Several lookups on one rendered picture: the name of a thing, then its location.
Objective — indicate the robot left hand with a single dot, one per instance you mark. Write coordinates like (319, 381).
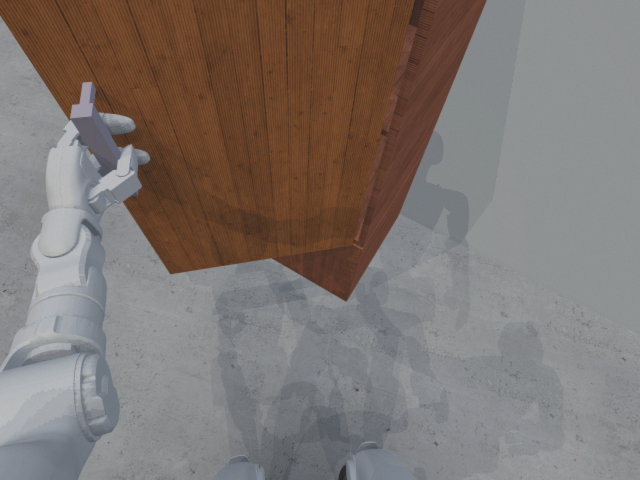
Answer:
(71, 175)

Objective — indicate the right robot shin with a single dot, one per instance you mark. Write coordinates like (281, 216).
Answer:
(367, 445)

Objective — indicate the robot left upper arm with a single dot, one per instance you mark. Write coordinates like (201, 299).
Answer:
(51, 415)

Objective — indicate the right robot thigh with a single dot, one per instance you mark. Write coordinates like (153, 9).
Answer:
(377, 464)

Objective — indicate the cupboard door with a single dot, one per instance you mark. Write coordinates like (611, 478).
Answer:
(261, 118)

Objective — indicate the handle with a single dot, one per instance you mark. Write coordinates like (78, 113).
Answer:
(93, 130)

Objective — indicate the robot left forearm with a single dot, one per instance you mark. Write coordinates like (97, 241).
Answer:
(67, 309)

